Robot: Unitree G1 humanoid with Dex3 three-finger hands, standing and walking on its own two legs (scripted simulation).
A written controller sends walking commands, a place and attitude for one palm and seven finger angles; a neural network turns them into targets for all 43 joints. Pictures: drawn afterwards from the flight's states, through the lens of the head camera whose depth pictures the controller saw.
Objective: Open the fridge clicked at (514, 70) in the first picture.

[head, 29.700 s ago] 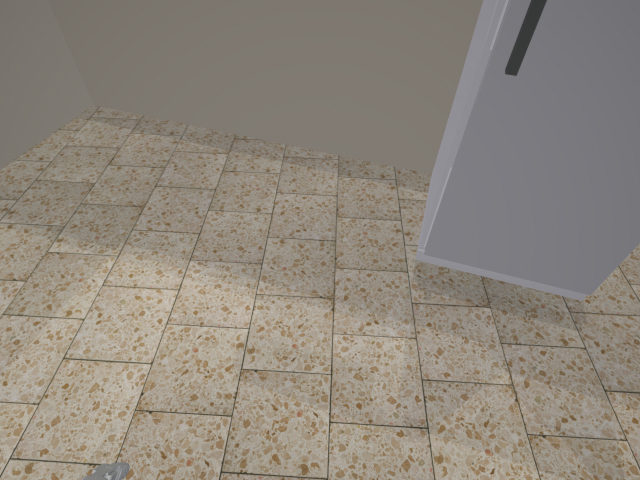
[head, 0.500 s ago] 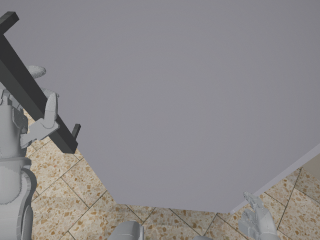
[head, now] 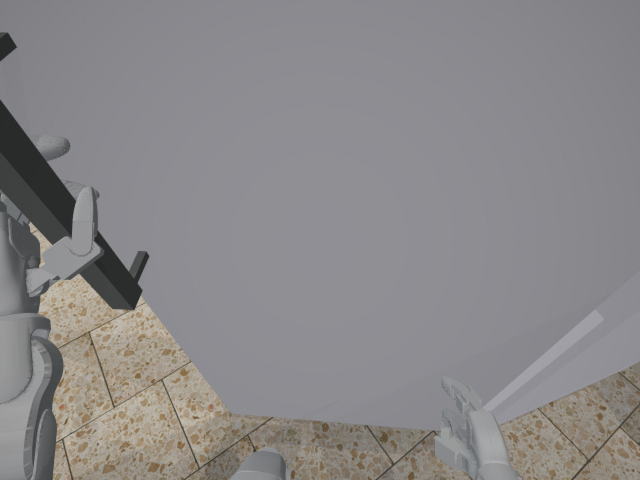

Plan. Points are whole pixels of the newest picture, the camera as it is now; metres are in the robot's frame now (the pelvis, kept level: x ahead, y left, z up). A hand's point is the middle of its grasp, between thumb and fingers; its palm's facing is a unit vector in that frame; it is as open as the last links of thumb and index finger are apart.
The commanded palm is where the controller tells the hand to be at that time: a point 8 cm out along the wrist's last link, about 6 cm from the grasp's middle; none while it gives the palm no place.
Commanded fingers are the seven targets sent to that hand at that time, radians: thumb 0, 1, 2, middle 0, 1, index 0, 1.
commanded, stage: stop walking and hold the door back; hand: left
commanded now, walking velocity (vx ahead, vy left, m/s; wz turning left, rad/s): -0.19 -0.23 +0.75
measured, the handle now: (76, 202) +0.30 +0.25 +0.22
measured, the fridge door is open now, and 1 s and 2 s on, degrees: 65 65 63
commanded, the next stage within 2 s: loosen the grip on the handle in 0.92 s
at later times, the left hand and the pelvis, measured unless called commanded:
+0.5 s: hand (65, 257) +0.24 +0.23 +0.23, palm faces +0.35 -0.92 -0.16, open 6.3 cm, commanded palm +0.22 +0.28 +0.21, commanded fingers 0.00 0.90 0.90 -0.45 -1.40 -0.45 -1.40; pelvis -0.13 -0.01 +0.01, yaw +8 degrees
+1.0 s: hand (76, 224) +0.27 +0.23 +0.23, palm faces +0.32 -0.93 -0.16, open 6.2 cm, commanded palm +0.23 +0.28 +0.21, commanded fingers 0.00 0.90 0.90 -0.45 -1.40 -0.45 -1.40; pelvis -0.14 +0.00 +0.00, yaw +6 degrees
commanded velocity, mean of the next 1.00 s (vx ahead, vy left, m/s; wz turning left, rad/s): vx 0.17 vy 0.06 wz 0.00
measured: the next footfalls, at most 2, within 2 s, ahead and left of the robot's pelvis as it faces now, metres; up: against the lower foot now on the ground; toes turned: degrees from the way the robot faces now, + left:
left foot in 0.42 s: -0.11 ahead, +0.11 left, +0.00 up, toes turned +12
right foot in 0.72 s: -0.05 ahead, -0.15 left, +0.00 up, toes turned +2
